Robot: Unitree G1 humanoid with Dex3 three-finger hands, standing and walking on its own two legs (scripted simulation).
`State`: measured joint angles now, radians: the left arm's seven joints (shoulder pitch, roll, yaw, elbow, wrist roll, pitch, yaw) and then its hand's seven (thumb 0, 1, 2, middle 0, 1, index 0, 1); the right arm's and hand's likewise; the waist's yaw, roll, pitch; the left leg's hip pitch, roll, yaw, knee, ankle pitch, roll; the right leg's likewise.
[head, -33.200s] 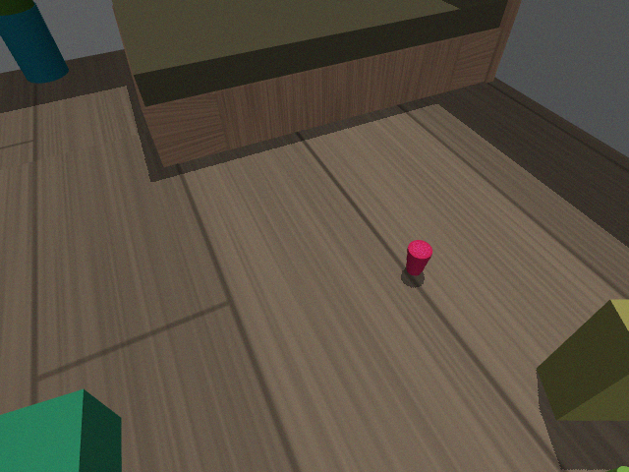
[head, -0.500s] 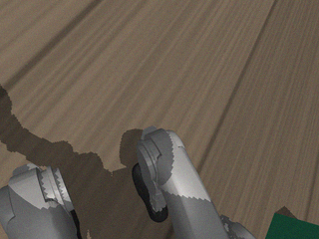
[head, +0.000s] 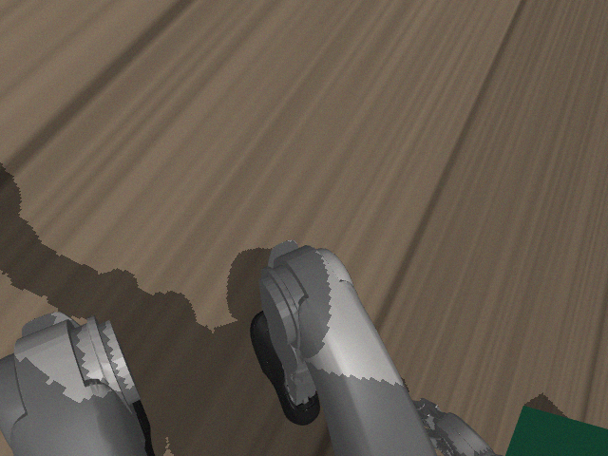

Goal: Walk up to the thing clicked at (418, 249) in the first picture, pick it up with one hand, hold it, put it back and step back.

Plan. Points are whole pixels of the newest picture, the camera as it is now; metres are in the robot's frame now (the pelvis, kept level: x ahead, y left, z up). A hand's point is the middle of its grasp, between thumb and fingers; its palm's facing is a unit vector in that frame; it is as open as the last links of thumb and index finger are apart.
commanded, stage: close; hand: left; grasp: from above
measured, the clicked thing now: out of the picture +0.49 +0.34 -0.25
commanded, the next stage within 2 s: none
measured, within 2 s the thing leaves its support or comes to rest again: neither
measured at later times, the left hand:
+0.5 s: hand out of the picture +0.47 +0.34 -0.20, palm faces -0.41 -0.13 -0.90, open 13.1 cm
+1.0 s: hand out of the picture +0.47 +0.34 -0.20, palm faces -0.41 -0.13 -0.90, open 12.5 cm
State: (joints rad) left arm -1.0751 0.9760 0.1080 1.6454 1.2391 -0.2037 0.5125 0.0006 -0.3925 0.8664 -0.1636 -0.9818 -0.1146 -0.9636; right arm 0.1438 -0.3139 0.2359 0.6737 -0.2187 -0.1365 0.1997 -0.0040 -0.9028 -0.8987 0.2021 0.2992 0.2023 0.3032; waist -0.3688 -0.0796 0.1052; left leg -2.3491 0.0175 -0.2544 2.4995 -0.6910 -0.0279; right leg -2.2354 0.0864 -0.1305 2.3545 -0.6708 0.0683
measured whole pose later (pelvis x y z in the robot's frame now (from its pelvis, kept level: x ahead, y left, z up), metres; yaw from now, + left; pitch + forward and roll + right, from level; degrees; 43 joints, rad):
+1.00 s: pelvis +0.00 +0.00 +0.00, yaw +0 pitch +29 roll -13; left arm -1.10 0.99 0.09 1.67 1.26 -0.20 0.50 0.00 -0.31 0.95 -0.35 -1.07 -0.22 -1.04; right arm 0.14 -0.33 0.25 0.63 -0.22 -0.11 0.17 0.00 -0.90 -0.90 0.20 0.30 0.20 0.30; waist -0.37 -0.08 0.11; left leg -2.35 0.01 -0.25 2.50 -0.68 -0.02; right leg -2.24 0.08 -0.13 2.36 -0.66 0.07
